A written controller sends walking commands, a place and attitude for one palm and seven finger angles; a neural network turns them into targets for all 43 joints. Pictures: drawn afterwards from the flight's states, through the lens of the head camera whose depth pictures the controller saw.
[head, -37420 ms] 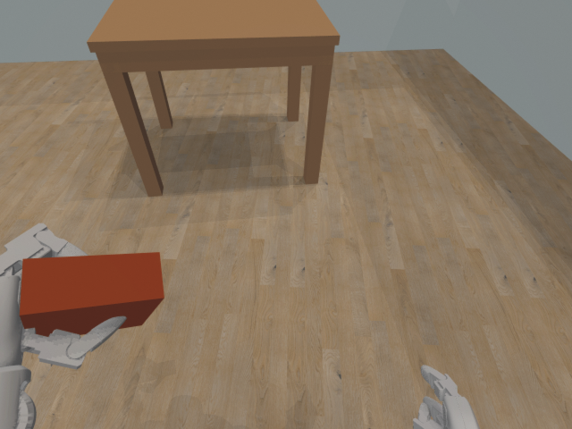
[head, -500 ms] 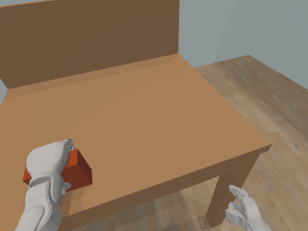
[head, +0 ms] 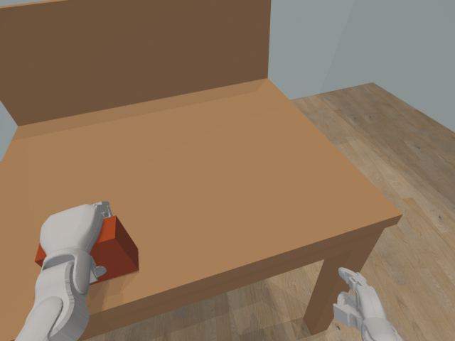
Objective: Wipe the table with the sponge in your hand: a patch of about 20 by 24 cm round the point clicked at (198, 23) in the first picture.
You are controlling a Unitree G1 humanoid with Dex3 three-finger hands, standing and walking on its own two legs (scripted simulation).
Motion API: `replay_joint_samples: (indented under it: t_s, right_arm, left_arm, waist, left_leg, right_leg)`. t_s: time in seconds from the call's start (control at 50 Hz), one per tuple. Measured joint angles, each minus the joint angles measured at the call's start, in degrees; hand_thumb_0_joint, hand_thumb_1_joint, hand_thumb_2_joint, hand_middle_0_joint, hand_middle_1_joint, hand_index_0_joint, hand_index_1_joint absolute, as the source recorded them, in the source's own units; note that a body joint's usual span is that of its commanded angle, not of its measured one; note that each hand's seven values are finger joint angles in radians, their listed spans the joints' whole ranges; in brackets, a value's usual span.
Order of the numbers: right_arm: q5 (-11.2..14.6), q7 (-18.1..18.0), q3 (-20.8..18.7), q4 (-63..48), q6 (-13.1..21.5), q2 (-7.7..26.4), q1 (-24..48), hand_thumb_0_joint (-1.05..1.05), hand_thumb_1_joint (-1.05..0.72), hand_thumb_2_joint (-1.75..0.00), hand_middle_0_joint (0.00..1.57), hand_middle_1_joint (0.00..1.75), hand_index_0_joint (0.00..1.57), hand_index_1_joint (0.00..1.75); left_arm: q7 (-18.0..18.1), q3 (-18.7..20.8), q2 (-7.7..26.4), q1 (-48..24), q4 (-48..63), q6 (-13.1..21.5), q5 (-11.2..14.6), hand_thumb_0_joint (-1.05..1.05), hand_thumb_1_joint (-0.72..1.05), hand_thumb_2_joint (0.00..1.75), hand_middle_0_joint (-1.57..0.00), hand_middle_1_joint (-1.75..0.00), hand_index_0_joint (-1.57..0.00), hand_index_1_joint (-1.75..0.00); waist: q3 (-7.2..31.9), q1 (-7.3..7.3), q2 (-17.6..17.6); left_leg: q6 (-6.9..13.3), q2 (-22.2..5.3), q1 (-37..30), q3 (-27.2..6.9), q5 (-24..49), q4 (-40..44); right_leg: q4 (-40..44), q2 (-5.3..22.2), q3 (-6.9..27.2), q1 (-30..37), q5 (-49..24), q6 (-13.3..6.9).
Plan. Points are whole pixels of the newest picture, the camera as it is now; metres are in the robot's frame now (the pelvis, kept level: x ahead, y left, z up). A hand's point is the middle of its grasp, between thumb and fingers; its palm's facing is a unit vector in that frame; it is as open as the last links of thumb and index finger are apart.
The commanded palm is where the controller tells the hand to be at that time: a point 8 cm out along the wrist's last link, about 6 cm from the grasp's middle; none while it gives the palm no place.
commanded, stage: lift the sponge slowly off the table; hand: left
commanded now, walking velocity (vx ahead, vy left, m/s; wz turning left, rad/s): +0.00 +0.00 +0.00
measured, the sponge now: (97, 259) +0.23 +0.29 +0.03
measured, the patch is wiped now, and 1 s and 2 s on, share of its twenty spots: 1.00 1.00 1.00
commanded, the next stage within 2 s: bring the sponge back beside the body in 1.56 s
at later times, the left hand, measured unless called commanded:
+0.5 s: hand (85, 236) +0.23 +0.28 +0.10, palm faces +0.06 -0.10 -0.99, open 9.1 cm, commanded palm +0.20 +0.27 +0.17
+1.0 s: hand (79, 222) +0.23 +0.28 +0.13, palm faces +0.11 -0.09 -0.99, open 9.1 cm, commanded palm +0.20 +0.27 +0.21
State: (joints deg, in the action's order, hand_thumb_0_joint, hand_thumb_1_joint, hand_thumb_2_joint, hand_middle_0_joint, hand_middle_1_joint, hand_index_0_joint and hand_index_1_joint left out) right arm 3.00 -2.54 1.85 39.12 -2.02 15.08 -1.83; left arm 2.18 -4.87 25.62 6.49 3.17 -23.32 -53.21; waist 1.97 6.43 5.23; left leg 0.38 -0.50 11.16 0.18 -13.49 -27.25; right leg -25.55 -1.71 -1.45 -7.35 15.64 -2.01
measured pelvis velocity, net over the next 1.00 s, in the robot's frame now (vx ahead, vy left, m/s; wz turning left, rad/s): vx -0.02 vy -0.01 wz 0.00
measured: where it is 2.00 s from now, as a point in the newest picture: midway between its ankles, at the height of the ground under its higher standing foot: outside the picture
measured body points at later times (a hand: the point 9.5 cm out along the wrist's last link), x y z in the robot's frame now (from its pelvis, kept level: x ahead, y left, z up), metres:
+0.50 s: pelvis -0.01 +0.00 +0.00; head -0.04 -0.04 +0.45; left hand +0.22 +0.28 +0.15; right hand +0.25 -0.20 -0.06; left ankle +0.02 +0.12 -0.74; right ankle -0.02 -0.10 -0.74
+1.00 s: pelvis -0.02 -0.01 +0.00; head -0.06 -0.05 +0.45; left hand +0.22 +0.28 +0.19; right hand +0.24 -0.20 -0.06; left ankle +0.02 +0.12 -0.74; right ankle -0.02 -0.10 -0.74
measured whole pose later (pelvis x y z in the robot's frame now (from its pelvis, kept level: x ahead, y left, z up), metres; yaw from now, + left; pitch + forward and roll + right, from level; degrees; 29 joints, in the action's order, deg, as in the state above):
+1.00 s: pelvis -0.02 -0.01 +0.00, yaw +0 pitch -5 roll +0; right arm 3.5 -3.2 3.6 40.0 -1.7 15.2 0.9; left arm -4.0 -6.0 28.8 -2.4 6.3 -28.5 -51.4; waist 1.2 7.5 6.5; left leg -0.1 -0.5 8.8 0.0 -10.2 -23.8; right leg -23.8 -1.8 -1.5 -5.8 13.2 -2.5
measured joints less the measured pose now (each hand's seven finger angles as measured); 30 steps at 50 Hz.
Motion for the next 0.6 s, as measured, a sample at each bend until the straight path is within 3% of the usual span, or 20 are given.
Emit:
replay_joint_samples:
  t_s: [0.6]
  right_arm:
    - [0.00, -0.53, 1.12, 0.59, 0.43, 0.05, 2.21, 0.01, -0.90, -0.90, 0.20, 0.30, 0.20, 0.30]
  left_arm:
    - [-4.34, -0.47, 1.99, -4.10, 2.90, -2.53, 1.00, -0.01, -0.46, 1.11, -0.82, -1.43, -0.84, -1.43]
  waist:
    - [-0.84, 0.89, 0.63]
  left_leg:
    - [-0.33, -0.06, -2.51, -0.25, 2.25, 2.79]
  right_leg:
    - [2.05, -0.13, -0.13, 2.20, -1.79, -0.35]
